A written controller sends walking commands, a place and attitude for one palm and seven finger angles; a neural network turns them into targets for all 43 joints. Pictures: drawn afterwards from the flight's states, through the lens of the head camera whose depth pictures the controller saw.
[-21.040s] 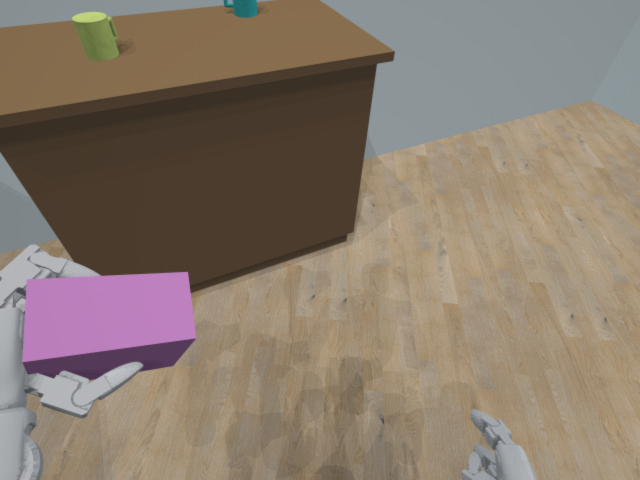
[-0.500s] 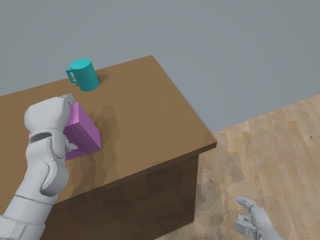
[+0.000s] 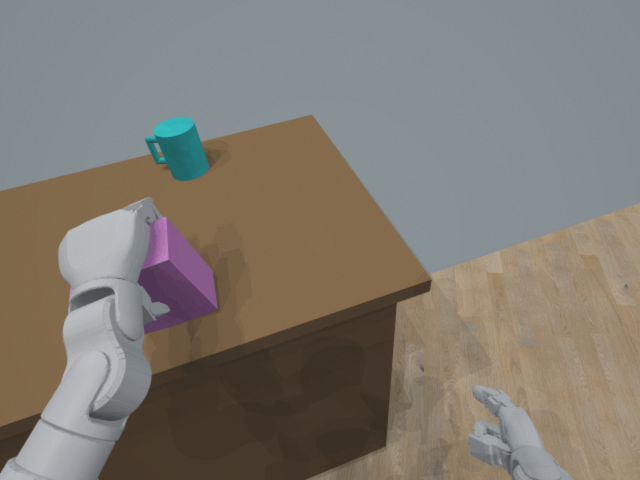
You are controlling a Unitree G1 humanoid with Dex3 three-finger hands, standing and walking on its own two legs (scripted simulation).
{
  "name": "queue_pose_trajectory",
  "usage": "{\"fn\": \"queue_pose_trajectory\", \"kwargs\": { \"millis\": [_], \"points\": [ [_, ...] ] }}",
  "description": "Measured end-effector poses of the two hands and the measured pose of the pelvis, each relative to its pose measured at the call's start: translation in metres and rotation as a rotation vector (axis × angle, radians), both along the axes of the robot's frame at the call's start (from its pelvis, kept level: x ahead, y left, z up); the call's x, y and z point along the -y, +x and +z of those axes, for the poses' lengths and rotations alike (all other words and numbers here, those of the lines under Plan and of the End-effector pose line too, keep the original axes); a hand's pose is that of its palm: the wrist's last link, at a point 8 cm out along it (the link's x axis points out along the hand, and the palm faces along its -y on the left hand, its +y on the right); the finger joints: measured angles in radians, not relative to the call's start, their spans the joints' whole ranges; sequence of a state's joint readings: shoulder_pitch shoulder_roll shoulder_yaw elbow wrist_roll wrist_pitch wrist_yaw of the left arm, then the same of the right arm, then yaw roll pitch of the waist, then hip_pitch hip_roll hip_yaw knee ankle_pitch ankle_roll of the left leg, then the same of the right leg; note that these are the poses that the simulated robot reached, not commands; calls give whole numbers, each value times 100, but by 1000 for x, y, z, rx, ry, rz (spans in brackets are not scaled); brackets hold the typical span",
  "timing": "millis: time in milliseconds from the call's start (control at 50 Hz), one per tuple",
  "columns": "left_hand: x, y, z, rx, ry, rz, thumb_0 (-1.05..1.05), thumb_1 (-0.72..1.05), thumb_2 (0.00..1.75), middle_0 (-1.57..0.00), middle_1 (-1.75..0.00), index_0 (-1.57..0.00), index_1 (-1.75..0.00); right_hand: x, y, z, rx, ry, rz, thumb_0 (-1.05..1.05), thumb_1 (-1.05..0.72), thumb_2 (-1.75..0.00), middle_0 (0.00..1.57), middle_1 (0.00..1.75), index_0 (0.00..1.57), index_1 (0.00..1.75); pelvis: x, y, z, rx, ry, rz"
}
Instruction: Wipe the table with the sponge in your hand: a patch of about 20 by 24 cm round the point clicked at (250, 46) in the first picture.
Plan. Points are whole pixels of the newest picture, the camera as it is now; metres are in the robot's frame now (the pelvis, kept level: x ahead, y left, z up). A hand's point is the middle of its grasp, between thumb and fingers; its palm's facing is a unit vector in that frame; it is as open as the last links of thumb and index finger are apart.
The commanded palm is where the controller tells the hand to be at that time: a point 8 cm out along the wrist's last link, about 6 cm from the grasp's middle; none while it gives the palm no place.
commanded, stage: slide across to the third lane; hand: left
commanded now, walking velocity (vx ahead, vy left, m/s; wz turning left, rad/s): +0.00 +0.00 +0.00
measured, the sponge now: (160, 289) +0.30 +0.25 +0.11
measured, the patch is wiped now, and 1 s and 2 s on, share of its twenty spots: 0.75 0.85 0.90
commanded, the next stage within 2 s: wipe forward along the third lane in 0.48 s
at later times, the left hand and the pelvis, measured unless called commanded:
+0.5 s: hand (190, 256) +0.31 +0.20 +0.16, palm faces +0.11 -0.06 -0.99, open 10.6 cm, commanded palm +0.29 +0.18 +0.21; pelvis -0.01 -0.02 +0.00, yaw +1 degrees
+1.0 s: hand (209, 233) +0.36 +0.19 +0.16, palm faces +0.02 -0.04 -1.00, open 10.6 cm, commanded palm +0.34 +0.20 +0.19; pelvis -0.02 -0.04 +0.00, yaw +1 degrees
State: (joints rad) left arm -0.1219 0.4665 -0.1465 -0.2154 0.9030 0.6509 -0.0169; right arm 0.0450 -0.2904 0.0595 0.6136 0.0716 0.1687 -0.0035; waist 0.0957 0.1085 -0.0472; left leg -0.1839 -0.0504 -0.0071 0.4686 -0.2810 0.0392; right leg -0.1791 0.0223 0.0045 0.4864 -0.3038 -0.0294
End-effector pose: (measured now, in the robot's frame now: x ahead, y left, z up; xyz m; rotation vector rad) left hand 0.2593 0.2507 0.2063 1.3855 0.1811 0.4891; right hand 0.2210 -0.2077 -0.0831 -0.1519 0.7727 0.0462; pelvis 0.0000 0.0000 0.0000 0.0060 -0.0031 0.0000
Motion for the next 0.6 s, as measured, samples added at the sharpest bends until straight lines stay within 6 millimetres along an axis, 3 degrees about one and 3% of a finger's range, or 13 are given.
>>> {"fn": "queue_pose_trajectory", "kwargs": {
  "millis": [420,600],
  "points": [
    [46,24,4,-108,49,-59,-1,-51,102,-64,-131,-66,-131,-8,9,1,43,46,64,1,-90,-90,20,30,20,30,15,-9,1,23,14,22],
    [67,34,3,-107,51,-79,-1,-51,102,-64,-131,-67,-130,-1,7,1,35,52,65,1,-90,-90,20,30,20,30,21,-11,1,26,19,23]
  ]
}}
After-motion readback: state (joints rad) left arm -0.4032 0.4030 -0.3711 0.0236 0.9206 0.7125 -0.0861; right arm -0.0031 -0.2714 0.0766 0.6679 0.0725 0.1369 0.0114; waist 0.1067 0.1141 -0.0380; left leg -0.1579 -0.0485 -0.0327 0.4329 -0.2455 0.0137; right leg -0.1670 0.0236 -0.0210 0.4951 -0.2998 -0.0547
